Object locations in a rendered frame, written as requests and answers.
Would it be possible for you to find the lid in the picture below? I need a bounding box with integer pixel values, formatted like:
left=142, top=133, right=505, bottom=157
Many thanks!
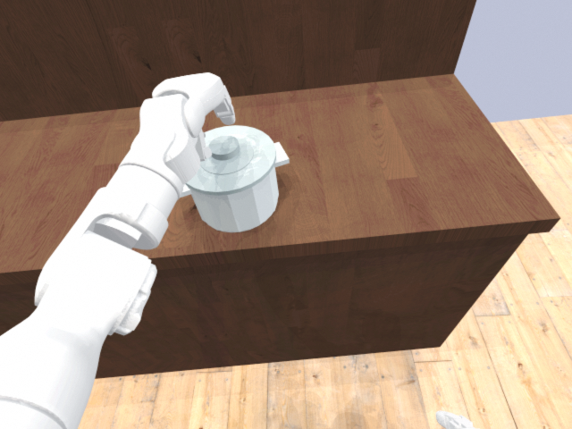
left=186, top=125, right=276, bottom=196

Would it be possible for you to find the robot left hand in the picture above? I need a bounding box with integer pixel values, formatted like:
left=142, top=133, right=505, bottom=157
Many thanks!
left=152, top=72, right=235, bottom=162

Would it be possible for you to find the robot left upper arm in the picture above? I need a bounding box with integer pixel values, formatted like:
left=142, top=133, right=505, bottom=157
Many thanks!
left=0, top=231, right=157, bottom=429

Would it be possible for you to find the table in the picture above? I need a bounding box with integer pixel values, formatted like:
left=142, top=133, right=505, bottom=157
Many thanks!
left=0, top=0, right=560, bottom=379

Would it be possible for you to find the knob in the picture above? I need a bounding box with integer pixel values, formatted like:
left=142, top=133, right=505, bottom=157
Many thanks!
left=209, top=135, right=240, bottom=161

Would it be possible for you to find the robot right hand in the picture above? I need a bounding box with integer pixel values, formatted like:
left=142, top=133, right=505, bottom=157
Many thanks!
left=435, top=410, right=480, bottom=429

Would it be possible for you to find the pot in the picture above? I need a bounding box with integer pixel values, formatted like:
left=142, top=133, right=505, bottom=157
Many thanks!
left=180, top=142, right=290, bottom=232

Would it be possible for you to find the robot left forearm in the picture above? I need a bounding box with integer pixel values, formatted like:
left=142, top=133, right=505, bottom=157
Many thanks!
left=35, top=87, right=206, bottom=306

